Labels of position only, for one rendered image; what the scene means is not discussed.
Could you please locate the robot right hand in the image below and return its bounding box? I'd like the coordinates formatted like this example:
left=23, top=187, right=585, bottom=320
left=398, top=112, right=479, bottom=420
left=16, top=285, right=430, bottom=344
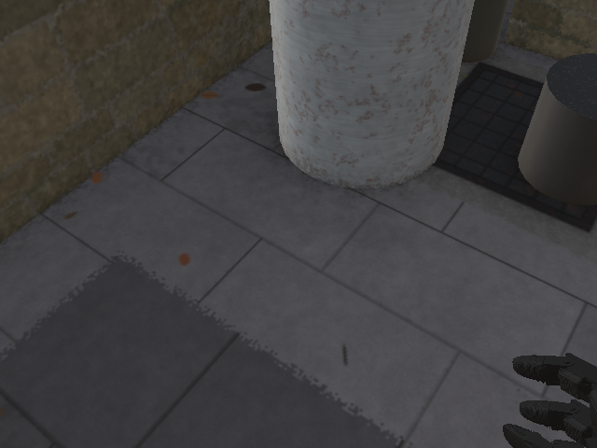
left=503, top=353, right=597, bottom=448

